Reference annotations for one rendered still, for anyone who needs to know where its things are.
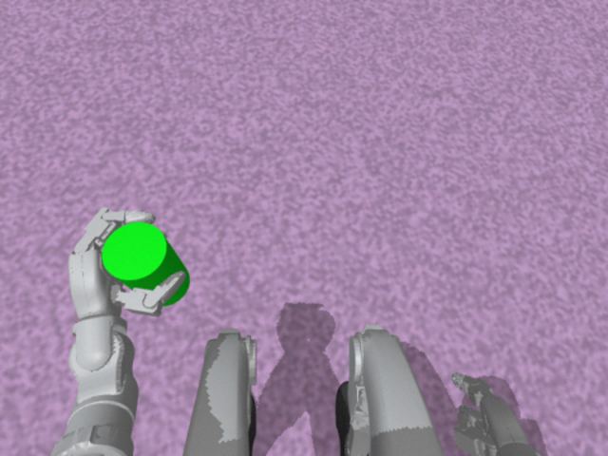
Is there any left robot arm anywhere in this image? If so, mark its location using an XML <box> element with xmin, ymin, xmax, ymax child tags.
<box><xmin>50</xmin><ymin>313</ymin><xmax>139</xmax><ymax>456</ymax></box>

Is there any can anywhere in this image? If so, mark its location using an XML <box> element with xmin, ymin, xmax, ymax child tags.
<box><xmin>102</xmin><ymin>222</ymin><xmax>190</xmax><ymax>306</ymax></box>

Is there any right robot hand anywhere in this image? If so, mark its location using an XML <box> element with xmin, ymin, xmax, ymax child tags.
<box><xmin>452</xmin><ymin>373</ymin><xmax>529</xmax><ymax>456</ymax></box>

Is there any left robot hand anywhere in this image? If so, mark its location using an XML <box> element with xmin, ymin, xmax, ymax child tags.
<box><xmin>68</xmin><ymin>207</ymin><xmax>186</xmax><ymax>320</ymax></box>

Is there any right robot foot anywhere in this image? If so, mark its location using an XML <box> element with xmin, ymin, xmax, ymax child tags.
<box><xmin>335</xmin><ymin>381</ymin><xmax>369</xmax><ymax>456</ymax></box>

